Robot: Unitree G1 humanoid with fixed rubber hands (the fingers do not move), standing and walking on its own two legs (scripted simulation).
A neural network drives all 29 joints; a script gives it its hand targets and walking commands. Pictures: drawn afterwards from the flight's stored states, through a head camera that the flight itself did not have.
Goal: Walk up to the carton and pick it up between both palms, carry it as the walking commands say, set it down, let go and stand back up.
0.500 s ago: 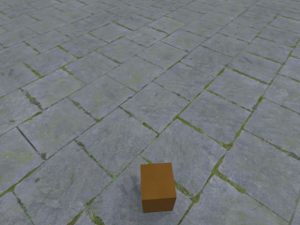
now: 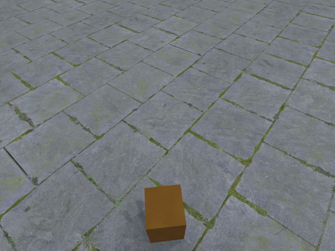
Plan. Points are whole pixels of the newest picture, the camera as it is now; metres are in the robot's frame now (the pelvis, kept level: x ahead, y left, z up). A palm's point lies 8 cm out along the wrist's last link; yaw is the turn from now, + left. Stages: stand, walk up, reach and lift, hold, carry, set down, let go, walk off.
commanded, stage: walk up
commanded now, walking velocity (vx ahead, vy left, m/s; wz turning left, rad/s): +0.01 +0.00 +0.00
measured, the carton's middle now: (164, 214) +0.40 +0.03 -0.63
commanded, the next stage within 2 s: stand in 0.26 s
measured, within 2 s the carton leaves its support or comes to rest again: neither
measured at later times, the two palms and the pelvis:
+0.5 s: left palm out of the picture +0.03 +0.21 -0.13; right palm out of the picture +0.02 -0.23 -0.13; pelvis +0.01 -0.01 +0.01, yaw +0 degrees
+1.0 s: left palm out of the picture +0.14 +0.21 -0.15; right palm out of the picture +0.14 -0.20 -0.15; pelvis -0.05 +0.02 -0.04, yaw -1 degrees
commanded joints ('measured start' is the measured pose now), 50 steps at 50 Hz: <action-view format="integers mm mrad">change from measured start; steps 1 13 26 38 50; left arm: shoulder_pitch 149 64 -514 -237 -369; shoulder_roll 65 34 173 -5 -72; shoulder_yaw -20 -31 -62 -9 17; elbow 40 53 -477 -538 -712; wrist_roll -10 -23 -99 0 12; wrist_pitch -8 11 234 626 520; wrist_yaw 19 35 36 -4 36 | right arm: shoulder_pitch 41 -17 -594 -305 -501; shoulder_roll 3 -36 -195 -49 -92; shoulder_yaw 20 20 66 5 -51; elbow -26 -2 -528 -625 -772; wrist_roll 32 15 132 -11 -21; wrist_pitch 15 8 206 608 481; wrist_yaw -5 -8 -18 69 108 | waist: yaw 33 19 -14 -3 13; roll -174 25 -7 -41 7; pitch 4 45 -165 -354 -485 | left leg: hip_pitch -93 19 -336 -468 -608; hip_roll -52 18 -81 -169 -144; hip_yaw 4 -18 62 -58 -42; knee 141 -179 46 52 256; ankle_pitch -159 410 -51 472 223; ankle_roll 31 70 130 119 73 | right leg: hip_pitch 114 132 -234 -70 -338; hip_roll -300 -90 -55 13 36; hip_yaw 299 106 -4 143 86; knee -235 -238 -67 58 260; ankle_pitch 906 436 -115 618 196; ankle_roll -132 -27 -27 -38 -26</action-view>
